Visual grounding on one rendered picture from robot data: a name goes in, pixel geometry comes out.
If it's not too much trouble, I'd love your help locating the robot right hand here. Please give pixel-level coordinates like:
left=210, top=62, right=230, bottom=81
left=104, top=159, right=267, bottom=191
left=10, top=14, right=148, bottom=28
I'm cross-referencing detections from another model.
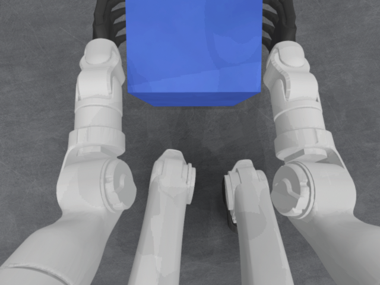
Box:
left=262, top=0, right=297, bottom=54

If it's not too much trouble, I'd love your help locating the left robot forearm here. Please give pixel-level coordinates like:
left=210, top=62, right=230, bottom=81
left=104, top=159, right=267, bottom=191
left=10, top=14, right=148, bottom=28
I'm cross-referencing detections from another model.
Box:
left=56, top=39, right=125, bottom=203

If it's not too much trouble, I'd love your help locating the right robot shin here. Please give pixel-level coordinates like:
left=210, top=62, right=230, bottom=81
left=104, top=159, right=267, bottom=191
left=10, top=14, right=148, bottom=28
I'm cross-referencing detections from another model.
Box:
left=230, top=159, right=270, bottom=223

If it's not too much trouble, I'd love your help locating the left robot upper arm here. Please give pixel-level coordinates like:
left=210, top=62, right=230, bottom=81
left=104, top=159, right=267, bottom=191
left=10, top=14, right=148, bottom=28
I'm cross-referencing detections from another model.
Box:
left=0, top=157, right=137, bottom=285

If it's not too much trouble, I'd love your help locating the right robot forearm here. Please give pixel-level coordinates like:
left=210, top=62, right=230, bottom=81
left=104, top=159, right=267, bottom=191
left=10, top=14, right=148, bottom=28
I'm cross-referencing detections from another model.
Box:
left=263, top=41, right=349, bottom=173

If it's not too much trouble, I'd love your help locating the right robot upper arm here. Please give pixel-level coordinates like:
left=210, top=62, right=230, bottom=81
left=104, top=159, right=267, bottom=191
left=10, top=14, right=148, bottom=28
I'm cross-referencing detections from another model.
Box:
left=271, top=161, right=380, bottom=285

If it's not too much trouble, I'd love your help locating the robot left hand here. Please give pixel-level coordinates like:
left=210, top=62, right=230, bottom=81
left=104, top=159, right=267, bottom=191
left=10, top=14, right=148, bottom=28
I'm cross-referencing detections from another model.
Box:
left=93, top=0, right=126, bottom=48

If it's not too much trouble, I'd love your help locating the carton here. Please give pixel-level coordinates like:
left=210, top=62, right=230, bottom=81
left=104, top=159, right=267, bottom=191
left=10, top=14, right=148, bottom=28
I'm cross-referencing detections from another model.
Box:
left=125, top=0, right=262, bottom=106

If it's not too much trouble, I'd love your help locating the left robot shin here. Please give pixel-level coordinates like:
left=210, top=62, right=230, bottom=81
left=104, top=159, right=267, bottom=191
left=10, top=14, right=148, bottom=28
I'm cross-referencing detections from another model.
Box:
left=148, top=149, right=186, bottom=192

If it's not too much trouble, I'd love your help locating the robot shin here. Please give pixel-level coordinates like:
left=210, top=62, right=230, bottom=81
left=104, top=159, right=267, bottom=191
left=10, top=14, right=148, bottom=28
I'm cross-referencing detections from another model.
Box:
left=230, top=159, right=270, bottom=223
left=148, top=149, right=186, bottom=192

